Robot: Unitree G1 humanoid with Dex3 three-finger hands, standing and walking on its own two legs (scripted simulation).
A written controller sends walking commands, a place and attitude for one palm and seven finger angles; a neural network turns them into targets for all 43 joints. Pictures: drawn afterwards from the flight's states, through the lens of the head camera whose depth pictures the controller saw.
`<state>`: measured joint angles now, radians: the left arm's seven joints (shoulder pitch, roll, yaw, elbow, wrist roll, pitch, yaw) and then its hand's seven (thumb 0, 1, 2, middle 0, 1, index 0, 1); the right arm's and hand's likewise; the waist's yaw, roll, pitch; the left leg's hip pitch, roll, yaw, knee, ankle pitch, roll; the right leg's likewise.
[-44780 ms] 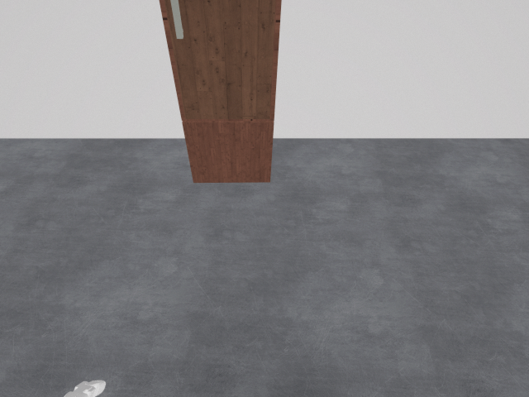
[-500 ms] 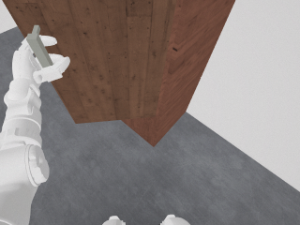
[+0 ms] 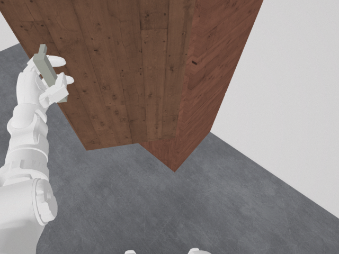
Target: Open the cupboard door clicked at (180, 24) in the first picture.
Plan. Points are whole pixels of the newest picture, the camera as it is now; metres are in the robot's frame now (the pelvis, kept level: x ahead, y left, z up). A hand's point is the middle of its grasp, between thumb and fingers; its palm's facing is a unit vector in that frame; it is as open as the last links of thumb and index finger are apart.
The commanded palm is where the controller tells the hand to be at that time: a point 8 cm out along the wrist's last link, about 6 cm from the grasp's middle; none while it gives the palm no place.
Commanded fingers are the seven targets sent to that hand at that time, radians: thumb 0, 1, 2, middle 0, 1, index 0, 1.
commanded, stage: pull the door open along its arc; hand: left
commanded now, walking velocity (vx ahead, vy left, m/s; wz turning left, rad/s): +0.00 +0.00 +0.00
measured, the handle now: (53, 74) +0.52 +0.25 +0.11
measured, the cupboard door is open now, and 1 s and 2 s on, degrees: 51 96 93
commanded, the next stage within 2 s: open thumb and fingers to let go in 0.90 s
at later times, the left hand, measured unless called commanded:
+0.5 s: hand (83, 132) +0.35 +0.16 +0.12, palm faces +0.41 -0.91 +0.04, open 5.9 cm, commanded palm +0.29 +0.21 +0.11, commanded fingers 0.00 0.90 0.90 -0.40 -1.35 -0.40 -1.35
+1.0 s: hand (133, 168) +0.27 +0.06 +0.12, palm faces +0.43 -0.90 -0.02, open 5.9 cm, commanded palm +0.23 +0.10 +0.11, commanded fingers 0.00 0.83 0.87 -0.40 -1.34 -0.40 -1.34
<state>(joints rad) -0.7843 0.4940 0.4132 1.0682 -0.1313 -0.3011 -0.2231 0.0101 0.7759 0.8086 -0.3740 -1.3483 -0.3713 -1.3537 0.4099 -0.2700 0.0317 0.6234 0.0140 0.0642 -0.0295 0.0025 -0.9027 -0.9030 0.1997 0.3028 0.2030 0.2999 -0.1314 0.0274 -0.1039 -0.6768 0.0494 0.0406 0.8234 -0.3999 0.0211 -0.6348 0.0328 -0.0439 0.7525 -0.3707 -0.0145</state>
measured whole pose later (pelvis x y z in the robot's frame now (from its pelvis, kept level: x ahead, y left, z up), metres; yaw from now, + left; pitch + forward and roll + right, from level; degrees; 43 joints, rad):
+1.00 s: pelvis +0.01 -0.04 +0.02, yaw +4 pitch +0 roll +0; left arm 0.20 -0.07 -0.24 -0.14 0.06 0.05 0.56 0.01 0.70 0.74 -0.35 -1.34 -0.37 -1.35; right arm 0.20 -0.19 0.01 0.59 -0.05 0.07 0.00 0.01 -0.90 -0.90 0.20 0.30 0.20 0.30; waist -0.01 0.05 -0.06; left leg -0.31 0.04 -0.01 0.66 -0.35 -0.03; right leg -0.27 0.03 -0.09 0.65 -0.38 -0.06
